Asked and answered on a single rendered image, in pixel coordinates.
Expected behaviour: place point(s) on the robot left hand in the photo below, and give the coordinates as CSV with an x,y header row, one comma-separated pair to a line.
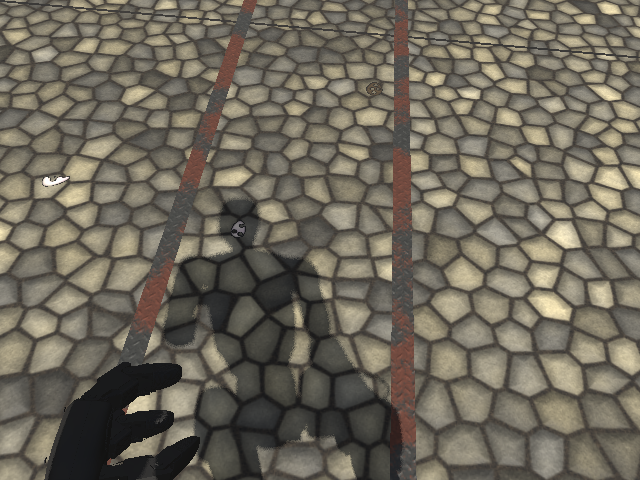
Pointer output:
x,y
94,429

